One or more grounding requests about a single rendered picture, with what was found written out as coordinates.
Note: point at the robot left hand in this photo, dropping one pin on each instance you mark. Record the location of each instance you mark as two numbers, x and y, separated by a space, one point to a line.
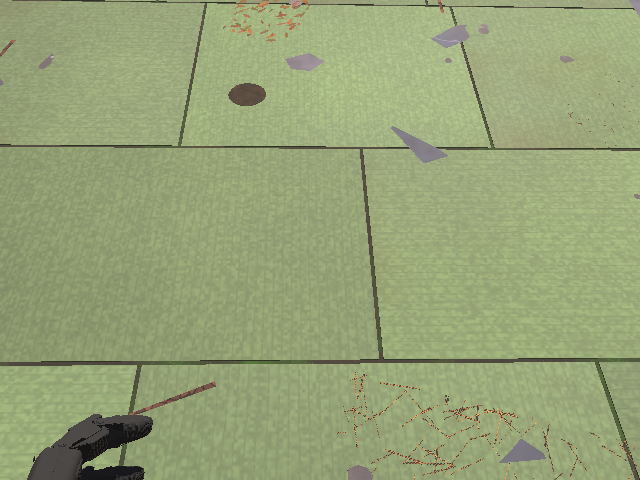
85 441

